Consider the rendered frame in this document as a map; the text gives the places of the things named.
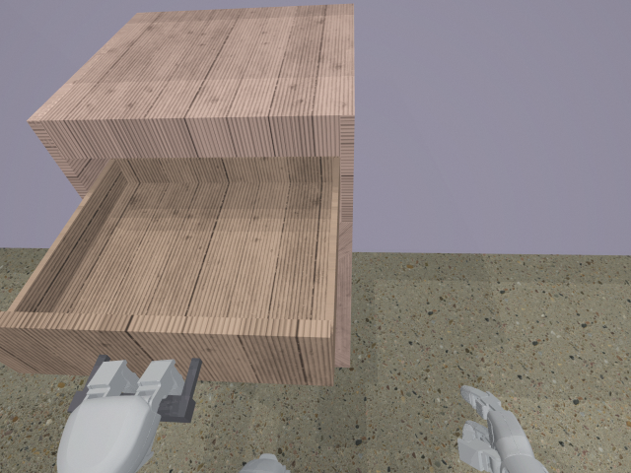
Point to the handle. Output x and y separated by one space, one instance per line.
175 408

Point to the left robot hand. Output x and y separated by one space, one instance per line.
109 433

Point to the drawer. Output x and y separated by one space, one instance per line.
230 260

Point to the right robot hand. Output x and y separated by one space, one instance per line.
485 449

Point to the cabinet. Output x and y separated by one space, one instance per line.
225 83

